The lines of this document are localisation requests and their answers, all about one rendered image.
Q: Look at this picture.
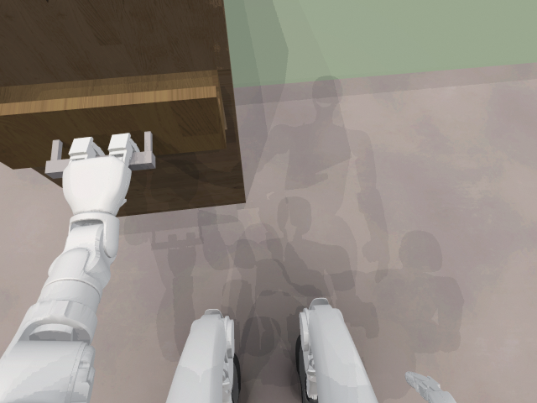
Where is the robot right hand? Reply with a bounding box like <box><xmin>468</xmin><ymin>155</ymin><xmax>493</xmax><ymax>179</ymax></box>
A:
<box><xmin>405</xmin><ymin>372</ymin><xmax>456</xmax><ymax>403</ymax></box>

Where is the cabinet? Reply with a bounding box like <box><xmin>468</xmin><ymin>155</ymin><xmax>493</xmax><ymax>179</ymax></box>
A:
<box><xmin>0</xmin><ymin>0</ymin><xmax>246</xmax><ymax>217</ymax></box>

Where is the drawer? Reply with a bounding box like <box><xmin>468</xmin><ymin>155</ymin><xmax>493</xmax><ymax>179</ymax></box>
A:
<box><xmin>0</xmin><ymin>70</ymin><xmax>227</xmax><ymax>170</ymax></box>

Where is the left robot upper arm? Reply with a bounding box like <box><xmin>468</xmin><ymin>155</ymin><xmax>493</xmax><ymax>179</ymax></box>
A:
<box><xmin>0</xmin><ymin>340</ymin><xmax>96</xmax><ymax>403</ymax></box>

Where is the robot left hand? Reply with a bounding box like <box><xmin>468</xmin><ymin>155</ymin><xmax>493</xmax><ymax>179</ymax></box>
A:
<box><xmin>62</xmin><ymin>133</ymin><xmax>140</xmax><ymax>216</ymax></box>

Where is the handle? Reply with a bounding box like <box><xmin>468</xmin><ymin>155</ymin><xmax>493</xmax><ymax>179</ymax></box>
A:
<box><xmin>45</xmin><ymin>131</ymin><xmax>155</xmax><ymax>179</ymax></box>

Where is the robot left thigh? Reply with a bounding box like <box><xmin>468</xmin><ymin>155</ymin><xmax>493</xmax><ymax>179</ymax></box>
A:
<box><xmin>166</xmin><ymin>314</ymin><xmax>234</xmax><ymax>403</ymax></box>

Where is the robot right shin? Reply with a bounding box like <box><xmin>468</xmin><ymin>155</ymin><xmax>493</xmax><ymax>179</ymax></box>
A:
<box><xmin>303</xmin><ymin>298</ymin><xmax>344</xmax><ymax>398</ymax></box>

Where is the left robot forearm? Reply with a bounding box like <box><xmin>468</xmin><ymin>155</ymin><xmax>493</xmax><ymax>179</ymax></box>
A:
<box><xmin>0</xmin><ymin>212</ymin><xmax>120</xmax><ymax>372</ymax></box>

